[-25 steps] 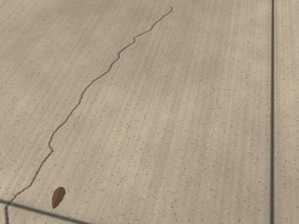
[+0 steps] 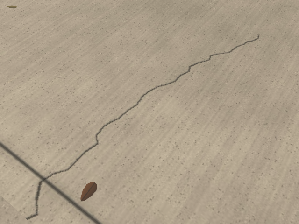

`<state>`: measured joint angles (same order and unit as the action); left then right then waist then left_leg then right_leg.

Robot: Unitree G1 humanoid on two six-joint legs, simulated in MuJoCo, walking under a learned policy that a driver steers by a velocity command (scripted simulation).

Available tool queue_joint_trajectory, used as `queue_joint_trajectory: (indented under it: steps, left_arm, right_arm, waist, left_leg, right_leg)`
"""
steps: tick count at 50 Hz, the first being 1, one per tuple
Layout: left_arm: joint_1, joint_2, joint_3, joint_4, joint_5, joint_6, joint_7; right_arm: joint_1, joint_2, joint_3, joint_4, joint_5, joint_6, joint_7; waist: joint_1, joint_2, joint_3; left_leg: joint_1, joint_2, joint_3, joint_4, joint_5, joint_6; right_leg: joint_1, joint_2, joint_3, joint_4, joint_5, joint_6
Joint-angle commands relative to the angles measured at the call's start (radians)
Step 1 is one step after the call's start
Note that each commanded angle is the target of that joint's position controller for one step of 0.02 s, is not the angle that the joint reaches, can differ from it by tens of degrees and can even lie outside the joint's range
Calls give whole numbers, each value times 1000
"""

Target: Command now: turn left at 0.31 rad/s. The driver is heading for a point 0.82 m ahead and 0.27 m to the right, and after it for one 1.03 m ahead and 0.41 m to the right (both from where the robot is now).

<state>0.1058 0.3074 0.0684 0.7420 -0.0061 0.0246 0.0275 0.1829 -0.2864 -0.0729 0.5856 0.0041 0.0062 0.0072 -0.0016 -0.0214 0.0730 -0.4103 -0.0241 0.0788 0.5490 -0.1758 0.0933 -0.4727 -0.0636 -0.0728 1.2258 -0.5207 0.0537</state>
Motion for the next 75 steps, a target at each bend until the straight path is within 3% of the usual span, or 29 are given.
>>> queue_joint_trajectory:
  steps: [1, 8, 11, 16, 17, 18, 19, 20, 21, 23, 25, 28, 29, 33, 36, 37, 38, 39, 42, 49, 54, 56, 58, 59, 60, 61, 64, 69, 75]
  left_arm:
    - [-18, 80, 17, -84, 7, -19, 10]
    - [26, -9, -21, -38, -4, -12, 2]
    - [-26, 83, 7, -88, -22, -5, -1]
    - [78, 27, 8, -88, -13, -7, -29]
    - [104, 49, 16, -91, -4, -7, -29]
    - [313, 83, 43, -35, 72, -99, -66]
    - [354, 121, 51, -44, 92, -159, -71]
    - [325, 94, 45, -51, 123, -188, -59]
    - [200, 90, 39, -63, 102, -193, -60]
    - [182, 8, -6, -49, 62, -167, -70]
    - [150, 1, -17, -53, 55, -150, -76]
    - [179, 25, -11, -59, 53, -164, -90]
    - [273, 178, 64, -44, 1, -112, -43]
    - [310, 127, 68, -51, 15, -66, -29]
    - [124, 112, 70, -112, 4, -80, -41]
    - [84, 77, 59, -127, 5, -93, -46]
    - [61, -10, 32, -153, 5, -110, -51]
    - [61, -72, 7, -217, -26, -109, -42]
    - [70, 18, 13, -173, 37, -83, -66]
    - [-97, 41, -5, -212, 51, -62, -109]
    - [-246, -2, -45, -265, 41, -75, -144]
    - [-185, 3, -44, -250, 42, -79, -112]
    - [166, 93, -3, -157, 51, -80, -62]
    - [353, 170, 27, -97, 70, -81, -38]
    - [376, 267, 49, -88, 103, -95, -24]
    - [381, 243, 46, -111, 84, -92, -29]
    - [208, 86, 11, -56, 63, -109, -33]
    - [230, 1, -11, 25, 18, -150, -38]
    - [236, 38, -13, 62, 9, -169, -14]
  right_arm:
    - [-71, -69, -4, -97, 5, -35, -18]
    - [-49, -18, 26, -23, -47, -44, -23]
    - [-47, -119, -7, -15, -40, -16, -34]
    - [-100, -91, -12, -17, -5, 9, -58]
    - [-84, -74, -14, -7, 8, 9, -60]
    - [32, 29, 5, 1, -84, -50, -47]
    - [-81, 22, 7, -66, -97, -82, -39]
    - [-181, 7, 3, -38, -61, -95, -12]
    - [-155, -1, 4, -22, -51, -104, -13]
    - [-145, -7, -6, -6, -85, -114, -35]
    - [-119, 19, 6, -10, -77, -111, -38]
    - [-113, 14, 10, -13, -52, -114, -29]
    - [-194, -61, -6, -44, -22, -79, 19]
    - [-247, -26, 10, -59, -3, -59, 38]
    - [-73, -46, 1, -23, 8, -70, 6]
    - [101, -101, -21, 25, 0, -75, -18]
    - [298, -207, -51, 52, -29, -81, -41]
    - [299, -295, -62, 38, -65, -82, -42]
    - [124, -92, -10, 18, -62, -100, -24]
    - [269, -64, 10, 161, -37, -145, -1]
    - [320, -95, 14, 247, -18, -141, 3]
    - [327, -176, 3, 273, -17, -131, -4]
    - [297, -234, -10, 288, -17, -112, -21]
    - [263, -203, -3, 263, -18, -112, -21]
    - [349, -2, 37, 209, -4, -113, -5]
    - [306, -86, 17, 190, 22, -112, -8]
    - [194, -52, 21, 189, 2, -92, 6]
    - [106, 16, 27, 164, -31, -15, 45]
    - [-96, 24, 52, 91, -35, -40, 84]
  waist:
    - [24, 82, -226]
    - [-6, 169, -202]
    - [-38, 178, -133]
    - [17, 134, -164]
    - [23, 85, -149]
    - [-14, -305, -174]
    - [68, -333, -116]
    - [120, -180, -12]
    - [50, -167, -11]
    - [24, -74, -86]
    - [2, -62, -103]
    - [19, -75, -108]
    - [67, -20, -84]
    - [94, -148, -50]
    - [-48, -119, -62]
    - [-133, -46, -139]
    - [-225, 169, -262]
    - [-183, 418, -289]
    - [-60, 41, -106]
    - [-52, 88, 45]
    - [-51, 91, 89]
    - [0, 160, 22]
    - [194, 189, -183]
    - [277, 163, -292]
    - [159, -153, -450]
    - [182, -117, -553]
    - [57, -12, -138]
    - [-26, -40, 29]
    - [-42, 16, 87]
  left_leg:
    - [233, 271, -349, -240, 214, 173]
    - [145, 210, -161, -267, 54, 146]
    - [176, 283, -220, -245, -22, 165]
    - [209, 302, -141, -102, 171, 101]
    - [170, 255, -82, -12, 100, 37]
    - [-59, 287, -95, 126, -399, 13]
    - [-385, 18, -34, 365, -458, -65]
    - [-488, 27, -222, 495, -343, -50]
    - [-511, 18, -204, 594, -260, -56]
    - [-474, 31, -191, 672, -147, -75]
    - [-378, 23, -157, 671, -68, -119]
    - [-271, 11, -123, 504, -64, -189]
    - [-319, 28, -65, 368, -140, -177]
    - [-251, -8, -89, 104, -186, -180]
    - [195, -13, -98, -78, -68, -147]
    - [500, 13, -115, -65, -55, -128]
    - [741, 212, -306, -126, -338, -104]
    - [760, 437, -827, -354, -741, -64]
    - [445, 367, -608, -320, -548, 14]
    - [404, 257, -222, -447, -92, 35]
    - [307, 234, -58, -586, 353, 35]
    - [399, 251, -34, -398, 982, 41]
    - [359, 264, -33, 19, 1168, 20]
    - [119, 204, -36, 328, 842, 9]
    - [-207, 44, -64, 744, -218, 4]
    - [-264, 9, -186, 914, -244, 25]
    - [-285, 128, -163, 808, -35, 9]
    - [-349, 185, -128, 736, 18, -16]
    - [-138, 45, 115, 203, 356, 9]
  right_leg:
    - [-123, -25, 125, 25, 101, -9]
    - [141, -18, 71, -415, 167, 6]
    - [54, -1, 37, -407, 116, -13]
    - [129, 20, -9, -599, 214, -81]
    - [170, 12, 52, -712, 340, -121]
    - [392, 14, 153, -805, 283, -236]
    - [442, -282, 784, -995, -242, -483]
    - [389, -298, 845, -1102, -454, -406]
    - [361, -255, 742, -1068, -317, -342]
    - [351, -167, 584, -1021, -138, -280]
    - [263, -110, 493, -1002, -19, -264]
    - [229, -61, 445, -991, 61, -279]
    - [279, -57, 507, -1036, 3, -317]
    - [337, -66, 578, -991, -5, -330]
    - [63, -22, 560, -914, 74, -264]
    - [-99, 41, 505, -747, 133, -222]
    - [-241, 157, 337, -397, 107, -182]
    - [-455, 222, 222, -125, -42, -164]
    - [-421, 45, 193, 51, 246, -162]
    - [-499, 68, 203, -125, 381, -101]
    - [-143, 52, -42, -508, 490, -164]
    - [8, 113, -66, -550, 379, -193]
    - [417, 149, -10, -617, 323, -216]
    - [730, 28, 113, -605, 251, -216]
    - [991, -312, 552, -685, -123, -236]
    - [917, -403, 860, -880, -171, -236]
    - [483, -262, 445, -966, 97, -192]
    - [314, -191, 87, -1109, 317, -137]
    - [293, -83, -235, -1030, 1090, -74]
